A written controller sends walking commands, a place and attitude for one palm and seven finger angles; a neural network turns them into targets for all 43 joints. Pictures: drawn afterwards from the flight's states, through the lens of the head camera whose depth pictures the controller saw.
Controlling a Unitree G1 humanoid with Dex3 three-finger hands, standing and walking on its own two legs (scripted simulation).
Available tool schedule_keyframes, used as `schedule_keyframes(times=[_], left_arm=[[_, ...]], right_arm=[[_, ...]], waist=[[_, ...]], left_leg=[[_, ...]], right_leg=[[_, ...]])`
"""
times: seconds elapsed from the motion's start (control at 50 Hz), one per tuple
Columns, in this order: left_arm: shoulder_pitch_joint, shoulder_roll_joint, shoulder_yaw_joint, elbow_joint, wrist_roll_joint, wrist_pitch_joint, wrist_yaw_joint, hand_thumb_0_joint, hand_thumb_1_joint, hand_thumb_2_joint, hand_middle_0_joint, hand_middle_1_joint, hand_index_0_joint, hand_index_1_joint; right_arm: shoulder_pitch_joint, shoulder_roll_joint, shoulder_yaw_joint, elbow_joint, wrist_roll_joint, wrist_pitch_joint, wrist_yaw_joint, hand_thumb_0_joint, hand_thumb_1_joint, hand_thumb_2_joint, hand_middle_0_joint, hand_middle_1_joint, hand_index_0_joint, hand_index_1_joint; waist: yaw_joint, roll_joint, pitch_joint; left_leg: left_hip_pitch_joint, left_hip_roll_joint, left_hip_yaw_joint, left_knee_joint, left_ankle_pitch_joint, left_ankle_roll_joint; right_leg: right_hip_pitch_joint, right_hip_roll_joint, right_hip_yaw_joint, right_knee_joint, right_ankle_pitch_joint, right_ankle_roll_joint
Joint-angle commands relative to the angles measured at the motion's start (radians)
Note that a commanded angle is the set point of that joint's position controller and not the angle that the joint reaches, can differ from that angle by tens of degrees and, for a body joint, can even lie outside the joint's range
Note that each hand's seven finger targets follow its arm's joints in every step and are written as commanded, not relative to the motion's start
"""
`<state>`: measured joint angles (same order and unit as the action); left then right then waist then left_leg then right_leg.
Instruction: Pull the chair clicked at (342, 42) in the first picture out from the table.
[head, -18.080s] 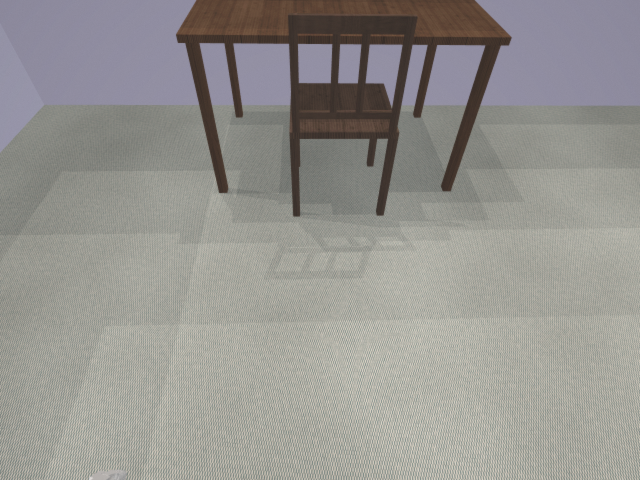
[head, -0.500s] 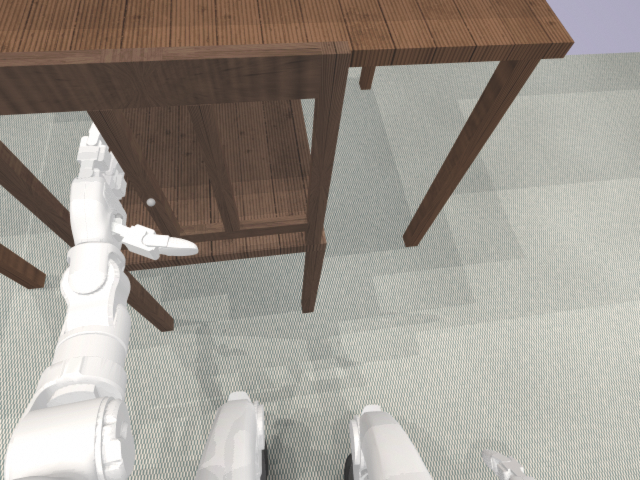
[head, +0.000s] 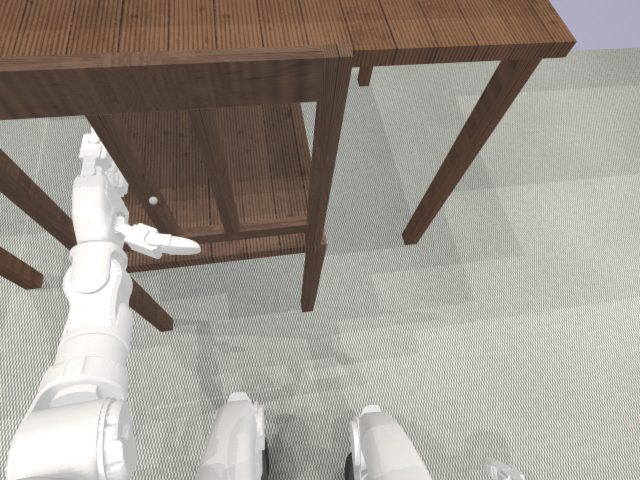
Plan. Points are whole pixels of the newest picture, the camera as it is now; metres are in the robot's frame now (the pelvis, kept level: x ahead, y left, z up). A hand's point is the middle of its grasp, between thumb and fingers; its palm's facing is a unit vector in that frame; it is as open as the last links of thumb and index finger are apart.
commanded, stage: hook a spindle and tug to test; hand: left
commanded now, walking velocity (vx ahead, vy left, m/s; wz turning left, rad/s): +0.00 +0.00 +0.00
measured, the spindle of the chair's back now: (144, 186) +0.48 +0.22 +0.01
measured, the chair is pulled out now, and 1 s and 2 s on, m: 0.00 0.00 0.06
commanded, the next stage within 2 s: step backward, pulling the chair out in 1.52 s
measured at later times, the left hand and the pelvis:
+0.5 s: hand (156, 201) +0.44 +0.19 +0.03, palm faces +0.16 -0.99 -0.04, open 13.7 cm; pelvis +0.00 +0.00 +0.00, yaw +1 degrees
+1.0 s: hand (156, 195) +0.45 +0.20 +0.03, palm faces +0.15 -0.99 -0.01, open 5.6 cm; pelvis +0.01 +0.00 +0.00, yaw +0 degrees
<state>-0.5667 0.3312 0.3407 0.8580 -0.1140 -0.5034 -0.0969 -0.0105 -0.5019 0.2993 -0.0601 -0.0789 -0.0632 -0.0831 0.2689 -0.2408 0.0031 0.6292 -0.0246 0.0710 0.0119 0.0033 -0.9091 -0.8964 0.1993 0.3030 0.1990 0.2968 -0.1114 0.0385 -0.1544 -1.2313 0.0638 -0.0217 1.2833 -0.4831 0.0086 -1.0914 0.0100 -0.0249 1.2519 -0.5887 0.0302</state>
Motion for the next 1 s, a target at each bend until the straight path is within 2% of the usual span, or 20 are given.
schedule_keyframes(times=[0.0, 0.06, 0.14, 0.18, 0.24, 0.3, 0.38, 0.42, 0.48, 0.5, 0.6, 0.64, 0.7, 0.74, 0.8, 0.84, 0.86, 0.92, 0.94, 0.98], left_arm=[[-0.326, 0.199, 0.025, -0.213, -0.005, -0.071, 0.011, 0.0, -0.5, 0.3, -0.06, -0.08, -0.06, -0.08], [-0.316, 0.156, -0.004, -0.223, -0.002, -0.082, 0.016, 0.0, -0.5, 0.3, -0.113, -0.244, -0.113, -0.244], [-0.334, 0.172, 0.003, -0.205, 0.007, -0.088, 0.025, 0.0, -0.5, 0.3, -0.183, -0.464, -0.183, -0.464], [-0.34, 0.154, -0.01, -0.198, 0.007, -0.085, 0.026, 0.0, -0.5, 0.3, -0.218, -0.573, -0.218, -0.573], [-0.353, 0.19, 0.016, -0.177, 0.011, -0.085, 0.027, 0.0, -0.5, 0.3, -0.271, -0.738, -0.271, -0.738], [-0.38, 0.174, 0.003, -0.197, 0.011, -0.094, 0.026, 0.0, -0.5, 0.3, -0.324, -0.902, -0.324, -0.902], [-0.38, 0.177, 0.001, -0.194, 0.011, -0.093, 0.027, 0.0, -0.276, 0.396, -0.394, -1.121, -0.394, -1.121], [-0.39, 0.158, -0.019, -0.173, 0.016, -0.091, 0.023, 0.0, -0.164, 0.444, -0.43, -1.231, -0.43, -1.231], [-0.41, 0.18, -0.002, -0.137, 0.016, -0.088, 0.016, 0.0, 0.004, 0.516, -0.482, -1.395, -0.482, -1.395], [-0.418, 0.183, -0.006, -0.142, 0.016, -0.091, 0.012, 0.0, 0.06, 0.54, -0.5, -1.45, -0.5, -1.45], [-0.408, 0.136, -0.042, -0.161, 0.007, -0.087, 0.004, 0.0, 0.34, 0.66, -0.5, -1.45, -0.5, -1.45], [-0.393, 0.192, 0.006, -0.156, 0.005, -0.085, 0.007, 0.0, 0.452, 0.708, -0.5, -1.45, -0.5, -1.45], [-0.384, 0.173, -0.013, -0.175, 0.008, -0.088, 0.001, 0.0, 0.62, 0.78, -0.5, -1.45, -0.5, -1.45], [-0.325, 0.199, 0.017, -0.169, 0.006, -0.084, 0.003, 0.0, 0.732, 0.828, -0.5, -1.45, -0.5, -1.45], [-0.329, 0.196, 0.017, -0.173, -0.004, -0.083, -0.002, 0.0, 0.9, 0.9, -0.5, -1.45, -0.5, -1.45], [-0.307, 0.207, 0.027, -0.163, -0.001, -0.083, -0.003, 0.0, 0.9, 0.9, -0.5, -1.45, -0.5, -1.45], [-0.317, 0.184, 0.013, -0.188, -0.006, -0.084, -0.005, 0.0, 0.9, 0.9, -0.5, -1.45, -0.5, -1.45], [-0.217, 0.17, 0.019, -0.233, -0.02, -0.077, -0.005, 0.0, 0.9, 0.9, -0.5, -1.45, -0.5, -1.45], [-0.197, 0.18, 0.028, -0.241, -0.024, -0.072, -0.002, 0.0, 0.9, 0.9, -0.5, -1.45, -0.5, -1.45], [-0.147, 0.179, 0.024, -0.281, -0.019, -0.068, 0.002, 0.0, 0.9, 0.9, -0.5, -1.45, -0.5, -1.45]], right_arm=[[0.102, -0.177, -0.06, -0.076, -0.001, -0.018, -0.013, 0.0, -0.9, -0.9, 0.2, 0.3, 0.2, 0.3], [0.096, -0.167, -0.062, -0.081, -0.002, -0.019, -0.01, 0.0, -0.9, -0.9, 0.2, 0.3, 0.2, 0.3], [0.094, -0.172, -0.062, -0.074, -0.004, -0.018, -0.011, 0.0, -0.9, -0.9, 0.2, 0.3, 0.2, 0.3], [0.088, -0.169, -0.061, -0.079, -0.003, -0.016, -0.011, 0.0, -0.9, -0.9, 0.2, 0.3, 0.2, 0.3], [0.089, -0.173, -0.059, -0.077, -0.004, -0.012, -0.014, 0.0, -0.9, -0.9, 0.2, 0.3, 0.2, 0.3], [0.088, -0.171, -0.06, -0.08, -0.005, -0.015, -0.015, 0.0, -0.9, -0.9, 0.2, 0.3, 0.2, 0.3], [0.088, -0.171, -0.06, -0.077, -0.005, -0.015, -0.015, 0.0, -0.9, -0.9, 0.2, 0.3, 0.2, 0.3], [0.09, -0.171, -0.059, -0.074, -0.003, -0.014, -0.014, 0.0, -0.9, -0.9, 0.2, 0.3, 0.2, 0.3], [0.097, -0.174, -0.058, -0.066, -0.005, -0.011, -0.017, 0.0, -0.9, -0.9, 0.2, 0.3, 0.2, 0.3], [0.098, -0.175, -0.059, -0.068, -0.003, -0.013, -0.018, 0.0, -0.9, -0.9, 0.2, 0.3, 0.2, 0.3], [0.104, -0.173, -0.063, -0.064, -0.002, -0.012, -0.014, 0.0, -0.9, -0.9, 0.2, 0.3, 0.2, 0.3], [0.105, -0.178, -0.063, -0.058, -0.003, -0.01, -0.015, 0.0, -0.9, -0.9, 0.2, 0.3, 0.2, 0.3], [0.106, -0.171, -0.061, -0.063, -0.003, -0.01, -0.013, 0.0, -0.9, -0.9, 0.2, 0.3, 0.2, 0.3], [0.104, -0.173, -0.062, -0.068, -0.001, -0.006, -0.011, 0.0, -0.9, -0.9, 0.2, 0.3, 0.2, 0.3], [0.104, -0.17, -0.059, -0.07, 0.001, -0.008, -0.011, 0.0, -0.9, -0.9, 0.2, 0.3, 0.2, 0.3], [0.1, -0.172, -0.059, -0.073, 0.001, -0.006, -0.01, 0.0, -0.9, -0.9, 0.2, 0.3, 0.2, 0.3], [0.099, -0.169, -0.06, -0.077, 0.0, -0.007, -0.009, 0.0, -0.9, -0.9, 0.2, 0.3, 0.2, 0.3], [0.095, -0.167, -0.064, -0.093, 0.001, -0.007, -0.003, 0.0, -0.9, -0.9, 0.2, 0.3, 0.2, 0.3], [0.095, -0.166, -0.064, -0.095, 0.004, -0.006, -0.002, 0.0, -0.9, -0.9, 0.2, 0.3, 0.2, 0.3], [0.089, -0.163, -0.064, -0.106, 0.004, -0.004, 0.002, 0.0, -0.9, -0.9, 0.2, 0.3, 0.2, 0.3]], waist=[[-0.013, 0.076, -0.443], [-0.012, 0.085, -0.458], [-0.015, 0.077, -0.444], [-0.019, 0.075, -0.439], [-0.015, 0.058, -0.437], [-0.017, 0.099, -0.462], [-0.018, 0.073, -0.478], [-0.028, 0.071, -0.458], [-0.032, 0.046, -0.445], [-0.031, 0.07, -0.447], [-0.032, 0.093, -0.484], [-0.021, 0.063, -0.481], [-0.022, 0.084, -0.487], [-0.005, 0.071, -0.485], [-0.014, 0.06, -0.452], [-0.008, 0.067, -0.452], [-0.01, 0.076, -0.466], [0.014, 0.097, -0.503], [0.015, 0.07, -0.494], [0.025, 0.077, -0.495]], left_leg=[[0.513, -0.027, -0.041, -0.142, 0.286, 0.004], [0.535, -0.029, -0.036, -0.139, 0.303, 0.001], [0.532, -0.027, -0.044, -0.14, 0.278, -0.001], [0.512, -0.032, -0.034, -0.137, 0.267, 0.004], [0.492, -0.032, -0.037, -0.135, 0.253, 0.005], [0.524, -0.031, -0.039, -0.132, 0.259, 0.004], [0.51, -0.032, -0.033, -0.127, 0.256, 0.006], [0.501, -0.033, -0.036, -0.127, 0.245, 0.008], [0.465, -0.037, -0.03, -0.12, 0.225, 0.013], [0.474, -0.035, -0.035, -0.121, 0.223, 0.011], [0.534, -0.033, -0.041, -0.126, 0.27, 0.008], [0.501, -0.034, -0.035, -0.121, 0.264, 0.011], [0.508, -0.036, -0.029, -0.121, 0.295, 0.013], [0.503, -0.034, -0.026, -0.127, 0.304, 0.009], [0.472, -0.037, -0.02, -0.126, 0.288, 0.013], [0.478, -0.035, -0.023, -0.13, 0.293, 0.009], [0.492, -0.034, -0.023, -0.129, 0.306, 0.01], [0.535, -0.034, -0.018, -0.136, 0.369, 0.005], [0.528, -0.032, -0.019, -0.138, 0.381, 0.005], [0.525, -0.033, -0.011, -0.143, 0.392, 0.005]], right_leg=[[0.039, 0.031, -0.04, -0.163, 0.27, -0.055], [0.04, 0.031, -0.039, -0.166, 0.282, -0.055], [0.021, 0.03, -0.042, -0.163, 0.259, -0.056], [0.033, 0.029, -0.036, -0.17, 0.262, -0.054], [0.037, 0.028, -0.034, -0.166, 0.254, -0.054], [0.019, 0.029, -0.035, -0.16, 0.248, -0.056], [0.041, 0.029, -0.03, -0.165, 0.256, -0.053], [0.026, 0.029, -0.031, -0.165, 0.247, -0.053], [0.042, 0.028, -0.026, -0.172, 0.242, -0.051], [0.027, 0.028, -0.027, -0.165, 0.234, -0.054], [0.019, 0.029, -0.035, -0.165, 0.258, -0.057], [0.05, 0.029, -0.028, -0.171, 0.267, -0.054], [0.063, 0.03, -0.026, -0.166, 0.299, -0.055], [0.081, 0.032, -0.027, -0.168, 0.31, -0.055], [0.092, 0.033, -0.023, -0.172, 0.313, -0.052], [0.081, 0.032, -0.027, -0.167, 0.309, -0.054], [0.08, 0.032, -0.029, -0.164, 0.317, -0.053], [0.108, 0.033, -0.031, -0.163, 0.366, -0.056], [0.121, 0.033, -0.033, -0.163, 0.385, -0.055], [0.143, 0.034, -0.028, -0.165, 0.406, -0.054]])
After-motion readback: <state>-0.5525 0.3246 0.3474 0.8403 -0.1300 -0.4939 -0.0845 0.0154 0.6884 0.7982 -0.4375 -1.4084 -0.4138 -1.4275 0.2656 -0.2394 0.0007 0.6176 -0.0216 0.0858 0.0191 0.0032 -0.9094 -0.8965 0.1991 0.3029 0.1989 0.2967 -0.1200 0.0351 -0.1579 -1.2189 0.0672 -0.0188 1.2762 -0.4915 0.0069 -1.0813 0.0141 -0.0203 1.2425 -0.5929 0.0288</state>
